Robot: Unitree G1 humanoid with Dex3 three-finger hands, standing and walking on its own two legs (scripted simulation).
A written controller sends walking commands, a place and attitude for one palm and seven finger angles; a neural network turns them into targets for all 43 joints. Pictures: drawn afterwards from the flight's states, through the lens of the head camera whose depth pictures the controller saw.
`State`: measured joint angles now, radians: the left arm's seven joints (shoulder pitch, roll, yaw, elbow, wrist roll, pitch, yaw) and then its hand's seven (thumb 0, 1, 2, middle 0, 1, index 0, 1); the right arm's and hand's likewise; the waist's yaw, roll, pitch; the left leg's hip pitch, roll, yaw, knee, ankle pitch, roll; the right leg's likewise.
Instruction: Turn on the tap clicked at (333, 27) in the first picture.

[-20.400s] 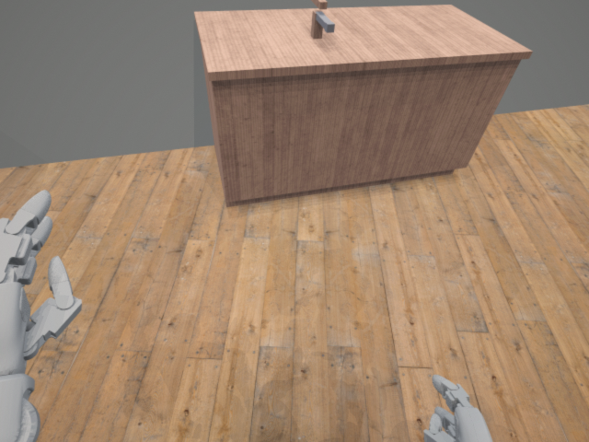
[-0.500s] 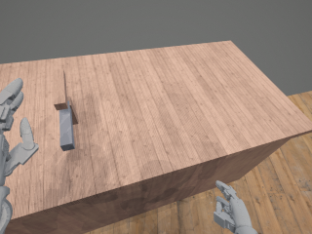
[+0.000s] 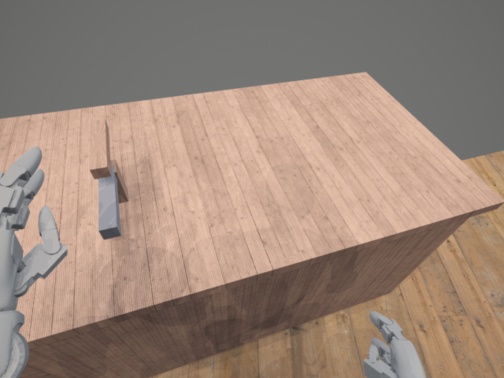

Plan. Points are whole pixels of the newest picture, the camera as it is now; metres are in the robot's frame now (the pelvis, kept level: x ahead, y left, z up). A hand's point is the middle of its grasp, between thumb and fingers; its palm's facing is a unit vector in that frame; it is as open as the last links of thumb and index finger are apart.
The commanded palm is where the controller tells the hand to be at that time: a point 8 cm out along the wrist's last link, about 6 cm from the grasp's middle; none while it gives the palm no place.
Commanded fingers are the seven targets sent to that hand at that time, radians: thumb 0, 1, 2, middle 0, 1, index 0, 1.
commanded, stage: come to a stop and stand still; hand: left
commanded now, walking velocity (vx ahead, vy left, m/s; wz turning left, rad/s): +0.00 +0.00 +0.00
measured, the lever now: (110, 227) +0.33 +0.27 +0.02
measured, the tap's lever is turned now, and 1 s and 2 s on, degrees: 0 0 0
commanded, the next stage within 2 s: look again from close up in 1.38 s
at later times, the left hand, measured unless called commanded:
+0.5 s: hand (27, 209) +0.23 +0.26 +0.21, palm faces +0.47 -0.79 -0.40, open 7.4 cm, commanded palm +0.15 +0.27 +0.17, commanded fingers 0.00 0.90 0.90 -0.20 -0.30 -0.20 -0.30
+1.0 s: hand (25, 267) +0.19 +0.26 +0.17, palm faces +0.40 -0.84 -0.36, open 7.4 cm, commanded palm +0.13 +0.29 +0.17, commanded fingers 0.00 0.90 0.90 -0.20 -0.30 -0.20 -0.30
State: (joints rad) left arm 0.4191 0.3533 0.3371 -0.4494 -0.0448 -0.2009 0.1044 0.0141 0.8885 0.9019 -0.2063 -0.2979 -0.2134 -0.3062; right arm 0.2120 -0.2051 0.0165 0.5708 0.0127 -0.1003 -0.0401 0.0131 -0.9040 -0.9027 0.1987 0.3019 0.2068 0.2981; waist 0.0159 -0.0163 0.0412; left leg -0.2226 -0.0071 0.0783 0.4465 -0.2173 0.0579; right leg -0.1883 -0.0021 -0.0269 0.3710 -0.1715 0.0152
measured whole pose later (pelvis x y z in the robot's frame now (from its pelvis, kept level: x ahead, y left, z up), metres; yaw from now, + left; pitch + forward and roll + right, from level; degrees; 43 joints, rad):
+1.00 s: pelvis -0.02 +0.00 +0.00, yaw +3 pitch +1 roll -1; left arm 0.40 0.44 0.38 -0.44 -0.13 -0.30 0.08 0.01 0.89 0.90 -0.21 -0.30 -0.21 -0.31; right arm 0.18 -0.20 0.03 0.58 0.03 -0.18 0.03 0.01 -0.90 -0.90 0.20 0.30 0.21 0.30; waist 0.03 -0.04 0.05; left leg -0.31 -0.04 0.04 0.48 -0.19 0.05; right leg -0.28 -0.03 -0.05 0.46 -0.20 0.01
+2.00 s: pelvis -0.03 -0.01 +0.00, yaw +3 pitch -1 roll -1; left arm 0.43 0.38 0.33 -0.44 -0.10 -0.21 0.08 0.01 0.89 0.90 -0.21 -0.30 -0.21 -0.31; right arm 0.20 -0.21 0.05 0.57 0.03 -0.17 -0.02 0.01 -0.90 -0.90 0.20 0.30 0.21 0.30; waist 0.02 -0.03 0.04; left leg -0.26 -0.02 0.03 0.42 -0.14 0.04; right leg -0.22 -0.01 -0.05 0.38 -0.14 0.00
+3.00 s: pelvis -0.02 -0.05 +0.00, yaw +1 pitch -2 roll -1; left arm 0.41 0.37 0.32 -0.42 -0.06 -0.10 0.07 0.01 0.89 0.90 -0.21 -0.30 -0.21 -0.31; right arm 0.19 -0.23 0.02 0.57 0.03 -0.12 -0.05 0.01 -0.91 -0.90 0.20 0.30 0.20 0.30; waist 0.04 0.03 0.02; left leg -0.24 0.05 0.03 0.45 -0.18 0.00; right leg -0.19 0.06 -0.06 0.35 -0.14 -0.04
